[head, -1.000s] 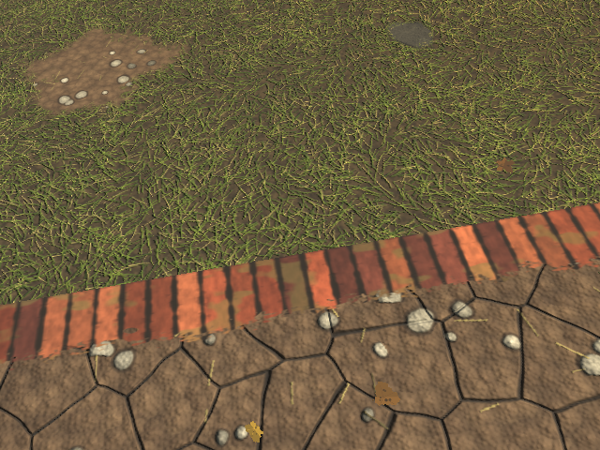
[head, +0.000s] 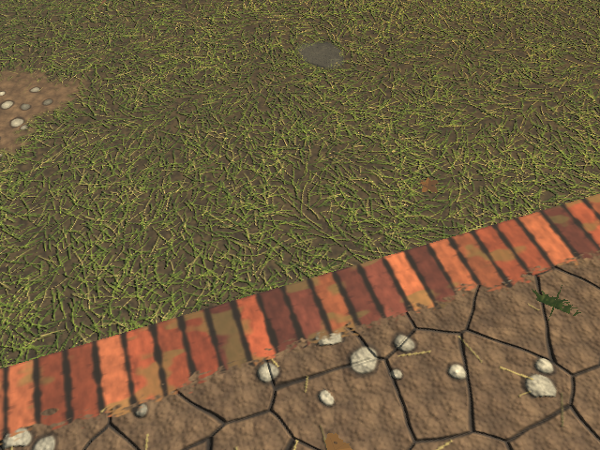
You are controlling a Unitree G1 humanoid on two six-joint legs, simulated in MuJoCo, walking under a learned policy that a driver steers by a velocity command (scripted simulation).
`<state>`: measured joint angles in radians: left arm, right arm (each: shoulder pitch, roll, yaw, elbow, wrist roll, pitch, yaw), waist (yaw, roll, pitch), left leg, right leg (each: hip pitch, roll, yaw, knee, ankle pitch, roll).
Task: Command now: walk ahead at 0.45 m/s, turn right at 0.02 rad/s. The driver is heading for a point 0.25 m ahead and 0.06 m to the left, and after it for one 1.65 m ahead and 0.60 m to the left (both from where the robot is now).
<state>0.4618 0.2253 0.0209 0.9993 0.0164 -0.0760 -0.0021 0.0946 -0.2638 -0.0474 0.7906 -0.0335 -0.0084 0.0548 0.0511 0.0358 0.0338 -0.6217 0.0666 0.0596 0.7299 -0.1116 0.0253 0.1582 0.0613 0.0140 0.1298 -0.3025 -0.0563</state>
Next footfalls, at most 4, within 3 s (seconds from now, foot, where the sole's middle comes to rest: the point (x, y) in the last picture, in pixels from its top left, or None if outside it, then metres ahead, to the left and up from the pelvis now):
0.10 left None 0.24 0.11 -0.77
0.68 right None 0.28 -0.07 -0.77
1.14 left None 0.17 0.13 -0.77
1.74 right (302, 448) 0.48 0.07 -0.77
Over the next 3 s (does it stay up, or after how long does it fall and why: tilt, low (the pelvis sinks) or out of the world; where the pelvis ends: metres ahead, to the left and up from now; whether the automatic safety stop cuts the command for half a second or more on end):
stays up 0.50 0.21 0.00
